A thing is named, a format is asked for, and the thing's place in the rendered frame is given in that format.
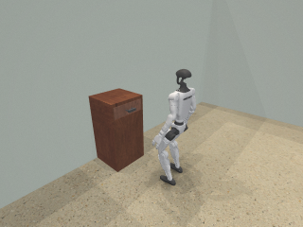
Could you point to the drawer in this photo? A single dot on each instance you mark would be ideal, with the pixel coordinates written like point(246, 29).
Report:
point(120, 111)

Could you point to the robot right forearm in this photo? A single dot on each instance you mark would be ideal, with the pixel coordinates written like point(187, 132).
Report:
point(189, 115)

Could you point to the handle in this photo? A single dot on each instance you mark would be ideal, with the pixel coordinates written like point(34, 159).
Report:
point(131, 110)

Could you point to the left robot thigh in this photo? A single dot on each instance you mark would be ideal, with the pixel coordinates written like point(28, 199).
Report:
point(170, 134)

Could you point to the robot right upper arm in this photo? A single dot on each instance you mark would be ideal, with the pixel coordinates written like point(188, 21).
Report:
point(193, 100)

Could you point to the robot left forearm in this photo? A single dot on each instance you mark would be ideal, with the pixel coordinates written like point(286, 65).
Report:
point(166, 126)

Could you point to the cabinet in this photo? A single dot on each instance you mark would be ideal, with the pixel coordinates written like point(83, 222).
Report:
point(119, 142)

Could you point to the robot left upper arm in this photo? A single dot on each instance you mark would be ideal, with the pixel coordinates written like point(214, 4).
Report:
point(173, 98)

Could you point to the robot right foot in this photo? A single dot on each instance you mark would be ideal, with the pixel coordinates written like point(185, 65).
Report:
point(178, 169)

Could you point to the left robot hand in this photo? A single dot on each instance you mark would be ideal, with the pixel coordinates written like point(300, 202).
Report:
point(157, 139)

